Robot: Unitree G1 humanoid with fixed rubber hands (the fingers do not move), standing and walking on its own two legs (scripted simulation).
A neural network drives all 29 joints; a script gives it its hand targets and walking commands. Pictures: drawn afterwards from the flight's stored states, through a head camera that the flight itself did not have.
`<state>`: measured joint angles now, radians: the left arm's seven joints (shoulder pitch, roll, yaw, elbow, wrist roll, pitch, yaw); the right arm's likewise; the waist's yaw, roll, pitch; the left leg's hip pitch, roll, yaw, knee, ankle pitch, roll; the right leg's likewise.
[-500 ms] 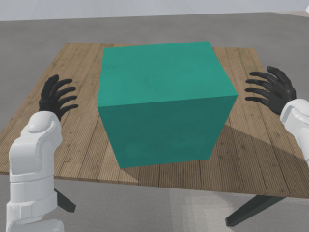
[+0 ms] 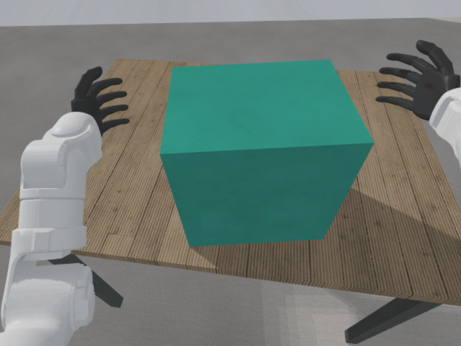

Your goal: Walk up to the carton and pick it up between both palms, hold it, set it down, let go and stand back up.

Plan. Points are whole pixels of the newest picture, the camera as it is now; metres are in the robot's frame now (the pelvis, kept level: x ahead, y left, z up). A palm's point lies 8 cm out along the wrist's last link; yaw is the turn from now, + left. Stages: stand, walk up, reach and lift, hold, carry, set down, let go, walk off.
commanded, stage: reach and lift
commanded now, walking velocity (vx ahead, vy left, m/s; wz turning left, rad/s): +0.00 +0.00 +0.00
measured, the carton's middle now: (254, 160) +0.45 +0.04 +0.06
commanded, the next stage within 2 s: none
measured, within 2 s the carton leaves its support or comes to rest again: neither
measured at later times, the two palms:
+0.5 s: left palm (87, 96) +0.40 +0.30 +0.23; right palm (408, 71) +0.50 -0.18 +0.23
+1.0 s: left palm (118, 143) +0.40 +0.28 +0.13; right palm (375, 126) +0.50 -0.17 +0.13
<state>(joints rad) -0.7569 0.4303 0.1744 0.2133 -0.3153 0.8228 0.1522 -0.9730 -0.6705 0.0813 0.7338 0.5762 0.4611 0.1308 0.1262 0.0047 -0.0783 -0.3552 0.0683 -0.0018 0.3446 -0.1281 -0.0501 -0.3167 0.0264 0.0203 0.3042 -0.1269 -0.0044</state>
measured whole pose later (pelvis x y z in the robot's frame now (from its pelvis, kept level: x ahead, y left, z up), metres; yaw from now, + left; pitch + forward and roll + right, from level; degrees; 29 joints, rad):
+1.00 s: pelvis +0.00 +0.00 -0.01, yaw +1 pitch +15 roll -1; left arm -0.87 0.31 0.12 0.71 -0.25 0.42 0.12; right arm -1.02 -0.51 0.05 1.01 0.40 0.23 0.09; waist 0.16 0.02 -0.13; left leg -0.53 0.06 -0.03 0.40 -0.13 -0.05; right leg -0.47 0.03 -0.01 0.35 -0.13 0.00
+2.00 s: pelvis +0.00 +0.00 -0.01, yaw +0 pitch +17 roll -2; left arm -0.84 0.14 0.12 0.90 -0.17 0.11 0.16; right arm -1.00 -0.40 0.11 1.16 0.39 0.01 0.02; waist 0.18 0.02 -0.17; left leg -0.56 0.08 0.00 0.41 -0.14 -0.05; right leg -0.50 0.04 0.02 0.33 -0.12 0.00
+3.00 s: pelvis +0.01 +0.00 +0.00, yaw +0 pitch +16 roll -1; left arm -0.81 0.11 0.23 0.90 -0.02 0.03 0.12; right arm -0.97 -0.33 -0.01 1.16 0.22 -0.03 0.02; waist 0.16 0.01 -0.17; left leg -0.49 0.07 0.01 0.34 -0.13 -0.05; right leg -0.44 0.03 0.02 0.28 -0.12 0.00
